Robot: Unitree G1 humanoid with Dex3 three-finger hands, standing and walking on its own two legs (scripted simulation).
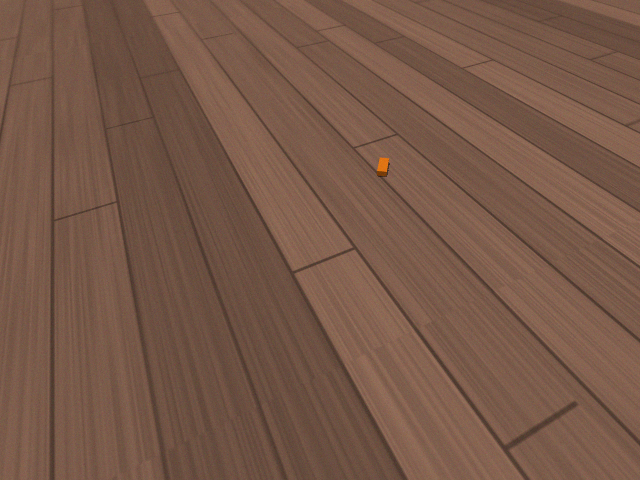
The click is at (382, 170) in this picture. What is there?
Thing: flat box
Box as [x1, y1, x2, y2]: [377, 157, 388, 175]
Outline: 380,157 377,174 385,175 388,158
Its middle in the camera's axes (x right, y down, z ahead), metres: +0.32 -0.37 +2.03
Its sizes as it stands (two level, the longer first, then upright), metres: 0.121 0.050 0.029
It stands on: the floor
